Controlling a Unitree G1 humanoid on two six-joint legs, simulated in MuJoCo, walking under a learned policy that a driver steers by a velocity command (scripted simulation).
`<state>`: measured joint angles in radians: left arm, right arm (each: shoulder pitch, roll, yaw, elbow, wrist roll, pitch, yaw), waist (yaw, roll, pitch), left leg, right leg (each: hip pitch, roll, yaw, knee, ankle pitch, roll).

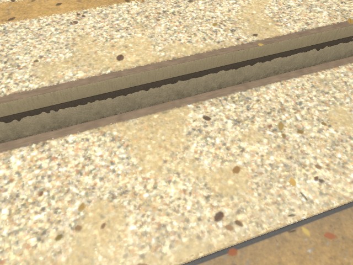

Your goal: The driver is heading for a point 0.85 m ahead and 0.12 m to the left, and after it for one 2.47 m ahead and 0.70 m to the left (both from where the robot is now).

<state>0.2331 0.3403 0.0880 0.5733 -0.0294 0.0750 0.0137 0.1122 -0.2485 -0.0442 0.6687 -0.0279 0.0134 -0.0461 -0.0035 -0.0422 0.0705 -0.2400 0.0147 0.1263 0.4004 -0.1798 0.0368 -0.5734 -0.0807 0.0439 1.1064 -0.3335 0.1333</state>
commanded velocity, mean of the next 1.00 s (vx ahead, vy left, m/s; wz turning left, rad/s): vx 0.69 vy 0.00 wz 0.26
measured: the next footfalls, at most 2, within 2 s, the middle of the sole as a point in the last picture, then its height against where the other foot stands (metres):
right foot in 0.24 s outside the picture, level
left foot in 0.68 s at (189, 262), level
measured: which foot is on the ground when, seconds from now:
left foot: down 0.00-0.22, up 0.24-0.66, down 0.68-1.00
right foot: up 0.00-0.22, down 0.24-0.66, up 0.68-1.00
